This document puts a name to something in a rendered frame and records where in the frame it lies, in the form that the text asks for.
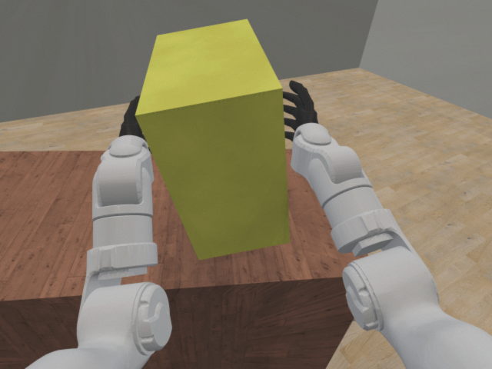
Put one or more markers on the left robot forearm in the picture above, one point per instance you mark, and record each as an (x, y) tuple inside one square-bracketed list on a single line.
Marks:
[(122, 214)]

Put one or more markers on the pedestal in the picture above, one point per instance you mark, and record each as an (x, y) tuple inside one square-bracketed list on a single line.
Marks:
[(279, 307)]

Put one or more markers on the right robot hand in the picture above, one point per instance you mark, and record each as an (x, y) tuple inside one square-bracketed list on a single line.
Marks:
[(303, 112)]

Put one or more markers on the left robot hand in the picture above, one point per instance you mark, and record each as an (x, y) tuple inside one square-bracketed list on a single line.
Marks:
[(130, 124)]

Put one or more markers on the robot right upper arm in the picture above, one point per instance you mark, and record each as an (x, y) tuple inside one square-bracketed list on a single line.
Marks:
[(391, 292)]

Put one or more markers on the carton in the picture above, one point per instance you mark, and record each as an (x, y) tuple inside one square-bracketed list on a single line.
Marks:
[(211, 110)]

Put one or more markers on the robot left upper arm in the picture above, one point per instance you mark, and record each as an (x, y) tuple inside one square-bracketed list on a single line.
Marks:
[(119, 327)]

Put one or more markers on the right robot forearm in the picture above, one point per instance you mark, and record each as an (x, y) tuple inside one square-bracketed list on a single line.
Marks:
[(359, 222)]

